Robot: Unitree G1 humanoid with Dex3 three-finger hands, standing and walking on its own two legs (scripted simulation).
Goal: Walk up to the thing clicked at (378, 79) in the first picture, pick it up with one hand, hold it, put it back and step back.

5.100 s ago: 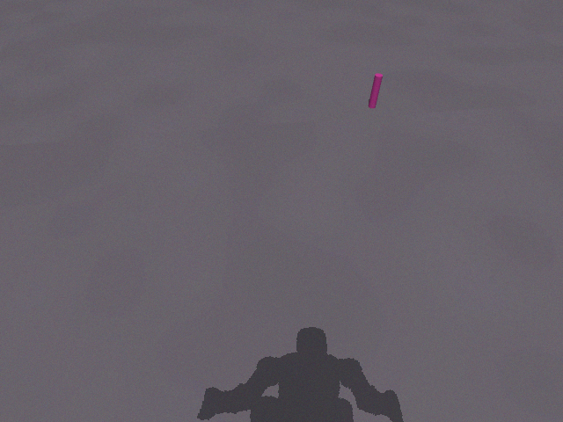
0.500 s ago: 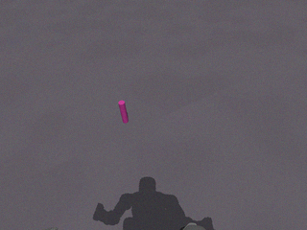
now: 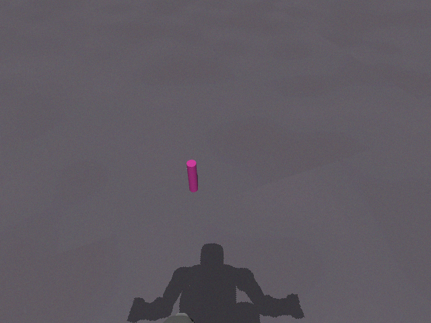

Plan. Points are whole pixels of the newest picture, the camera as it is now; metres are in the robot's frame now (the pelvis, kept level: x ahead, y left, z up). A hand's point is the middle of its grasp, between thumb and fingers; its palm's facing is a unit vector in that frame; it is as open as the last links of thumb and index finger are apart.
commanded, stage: walk up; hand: left
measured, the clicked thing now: (192, 176) +0.93 +0.20 -0.65
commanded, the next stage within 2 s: none
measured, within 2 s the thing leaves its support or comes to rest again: neither
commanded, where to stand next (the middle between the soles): +0.57 +0.01 m, yaw -4 degrees
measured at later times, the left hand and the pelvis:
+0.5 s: hand (98, 269) +0.25 +0.30 -0.14, palm faces -0.13 -0.93 -0.35, open 7.4 cm; pelvis +0.18 +0.03 +0.01, yaw -4 degrees
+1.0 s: hand (121, 216) +0.39 +0.29 -0.13, palm faces -0.06 -0.92 -0.38, open 7.4 cm; pelvis +0.32 +0.01 +0.01, yaw -2 degrees
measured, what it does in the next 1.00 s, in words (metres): walks ahead: left foot, then right foot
